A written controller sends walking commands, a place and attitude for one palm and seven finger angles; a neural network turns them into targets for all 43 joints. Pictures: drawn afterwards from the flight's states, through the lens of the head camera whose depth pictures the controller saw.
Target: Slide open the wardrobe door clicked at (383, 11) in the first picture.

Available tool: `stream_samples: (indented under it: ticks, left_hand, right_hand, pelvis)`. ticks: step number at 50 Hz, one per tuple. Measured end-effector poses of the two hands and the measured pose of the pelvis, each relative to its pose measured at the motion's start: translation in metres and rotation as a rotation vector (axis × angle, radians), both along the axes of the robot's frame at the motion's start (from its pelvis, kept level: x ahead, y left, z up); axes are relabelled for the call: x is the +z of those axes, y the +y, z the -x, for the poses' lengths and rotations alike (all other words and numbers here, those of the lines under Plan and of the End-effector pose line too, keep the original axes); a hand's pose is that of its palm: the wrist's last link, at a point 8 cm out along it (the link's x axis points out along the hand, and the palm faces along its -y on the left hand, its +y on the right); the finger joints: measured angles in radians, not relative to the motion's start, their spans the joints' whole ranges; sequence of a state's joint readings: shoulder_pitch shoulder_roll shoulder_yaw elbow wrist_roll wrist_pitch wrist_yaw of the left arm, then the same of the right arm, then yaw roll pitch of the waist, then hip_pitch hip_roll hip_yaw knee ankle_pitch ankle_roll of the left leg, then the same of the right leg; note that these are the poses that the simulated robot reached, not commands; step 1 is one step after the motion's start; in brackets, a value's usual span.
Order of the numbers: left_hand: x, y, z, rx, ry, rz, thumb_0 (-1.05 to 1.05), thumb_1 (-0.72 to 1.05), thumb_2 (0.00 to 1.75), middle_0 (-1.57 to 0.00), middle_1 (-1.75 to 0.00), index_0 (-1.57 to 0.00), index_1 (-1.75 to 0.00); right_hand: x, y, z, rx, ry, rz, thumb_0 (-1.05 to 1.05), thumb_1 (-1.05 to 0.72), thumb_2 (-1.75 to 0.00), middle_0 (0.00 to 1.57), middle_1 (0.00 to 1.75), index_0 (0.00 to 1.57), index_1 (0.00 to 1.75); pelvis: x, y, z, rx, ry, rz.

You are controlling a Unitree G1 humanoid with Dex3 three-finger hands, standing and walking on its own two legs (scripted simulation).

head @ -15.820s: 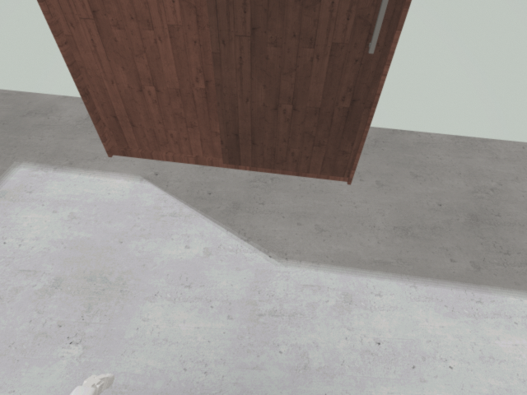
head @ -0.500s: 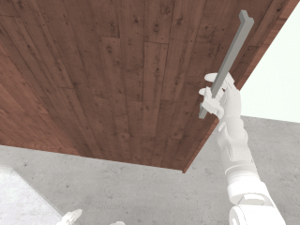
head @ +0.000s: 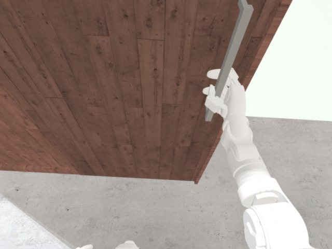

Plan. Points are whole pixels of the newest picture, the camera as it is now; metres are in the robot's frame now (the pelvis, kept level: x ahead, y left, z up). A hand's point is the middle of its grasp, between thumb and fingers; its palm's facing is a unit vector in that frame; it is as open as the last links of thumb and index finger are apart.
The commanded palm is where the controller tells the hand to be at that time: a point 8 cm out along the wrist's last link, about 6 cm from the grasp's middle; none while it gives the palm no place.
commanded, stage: tug the door sideways, standing still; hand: right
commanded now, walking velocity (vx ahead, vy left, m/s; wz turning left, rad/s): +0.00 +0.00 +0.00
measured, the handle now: (221, 73) +0.50 -0.08 +0.14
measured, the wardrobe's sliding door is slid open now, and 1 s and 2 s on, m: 0.00 0.00 0.20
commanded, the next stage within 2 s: step sideways, sliding the door along in 0.36 s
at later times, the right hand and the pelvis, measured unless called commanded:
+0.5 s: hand (208, 99) +0.45 -0.05 +0.11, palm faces -0.01 +1.00 -0.04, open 5.6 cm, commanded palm +0.43 -0.08 +0.11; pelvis +0.00 +0.01 +0.00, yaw -1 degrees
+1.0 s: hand (206, 99) +0.45 -0.05 +0.11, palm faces +0.08 +0.98 -0.16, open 5.9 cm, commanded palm +0.43 -0.03 +0.11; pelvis +0.00 +0.07 +0.01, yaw -4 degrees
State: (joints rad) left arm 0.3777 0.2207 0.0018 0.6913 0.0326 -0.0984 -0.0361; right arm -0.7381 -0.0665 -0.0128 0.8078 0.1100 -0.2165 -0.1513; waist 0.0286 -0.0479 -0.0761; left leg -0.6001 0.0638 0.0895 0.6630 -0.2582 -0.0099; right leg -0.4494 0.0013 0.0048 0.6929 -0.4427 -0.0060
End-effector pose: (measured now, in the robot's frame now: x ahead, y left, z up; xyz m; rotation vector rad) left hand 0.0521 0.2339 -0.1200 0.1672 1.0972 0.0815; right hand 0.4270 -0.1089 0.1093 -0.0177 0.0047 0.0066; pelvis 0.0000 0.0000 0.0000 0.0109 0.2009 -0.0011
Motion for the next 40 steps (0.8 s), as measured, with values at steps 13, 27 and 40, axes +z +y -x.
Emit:
stream_samples:
  ticks: [13, 27, 40]
  left_hand:
    - [-0.003, 0.002, 0.009, -0.017, 0.009, 0.003, 0.01, 0.91, 0.90, -0.20, -0.30, -0.20, -0.30]
    - [0.001, 0.011, -0.015, 0.020, -0.042, -0.028, 0.01, 0.90, 0.90, -0.20, -0.30, -0.20, -0.30]
    - [-0.005, 0.024, -0.030, 0.067, -0.037, -0.027, 0.01, 0.90, 0.90, -0.20, -0.30, -0.20, -0.30]
  right_hand:
    - [0.000, 0.001, 0.001, -0.006, -0.003, 0.009, 0.02, -0.82, -0.83, 0.32, 1.40, 0.28, 1.40]
    - [0.002, -0.003, -0.001, 0.027, -0.002, 0.078, 0.01, -0.79, -0.83, 0.35, 1.40, 0.29, 1.40]
    - [0.006, -0.003, -0.001, 0.014, 0.040, 0.124, 0.01, -0.77, -0.82, 0.38, 1.33, 0.31, 1.40]
  pelvis:
    - [-0.002, 0.001, 0.004, -0.006, 0.005, 0.002]
    - [0.002, 0.006, 0.006, -0.005, -0.028, 0.003]
    - [0.005, 0.031, -0.002, 0.011, -0.170, 0.002]
